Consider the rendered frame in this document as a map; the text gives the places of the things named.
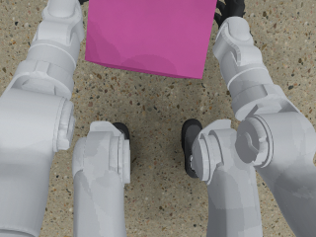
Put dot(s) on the robot right hand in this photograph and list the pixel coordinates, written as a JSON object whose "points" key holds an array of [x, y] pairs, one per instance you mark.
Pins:
{"points": [[231, 8]]}

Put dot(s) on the left robot thigh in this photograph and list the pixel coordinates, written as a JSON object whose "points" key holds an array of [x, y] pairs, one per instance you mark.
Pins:
{"points": [[98, 189]]}

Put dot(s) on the robot right upper arm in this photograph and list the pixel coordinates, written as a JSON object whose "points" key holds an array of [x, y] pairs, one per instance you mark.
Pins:
{"points": [[281, 148]]}

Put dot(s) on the left robot forearm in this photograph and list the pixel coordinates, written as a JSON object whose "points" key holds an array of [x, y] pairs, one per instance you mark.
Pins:
{"points": [[53, 53]]}

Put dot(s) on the carton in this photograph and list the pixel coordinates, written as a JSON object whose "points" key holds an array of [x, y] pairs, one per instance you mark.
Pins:
{"points": [[160, 37]]}

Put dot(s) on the right robot forearm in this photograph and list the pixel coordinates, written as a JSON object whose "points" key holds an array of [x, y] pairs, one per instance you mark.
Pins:
{"points": [[248, 81]]}

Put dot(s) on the robot right shin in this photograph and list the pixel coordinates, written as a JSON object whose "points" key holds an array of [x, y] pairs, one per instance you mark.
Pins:
{"points": [[217, 124]]}

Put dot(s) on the robot left upper arm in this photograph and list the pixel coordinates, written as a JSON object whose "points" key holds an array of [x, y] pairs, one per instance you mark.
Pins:
{"points": [[33, 126]]}

